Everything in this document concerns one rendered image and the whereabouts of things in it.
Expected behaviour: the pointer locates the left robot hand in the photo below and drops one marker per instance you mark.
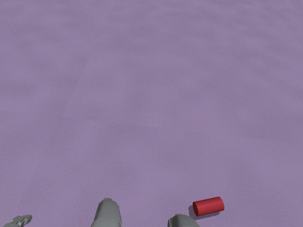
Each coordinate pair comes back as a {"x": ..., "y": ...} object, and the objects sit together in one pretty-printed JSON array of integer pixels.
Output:
[{"x": 19, "y": 221}]

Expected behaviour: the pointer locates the can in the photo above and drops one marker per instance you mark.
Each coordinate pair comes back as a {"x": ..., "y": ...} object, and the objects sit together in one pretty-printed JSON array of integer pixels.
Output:
[{"x": 208, "y": 206}]

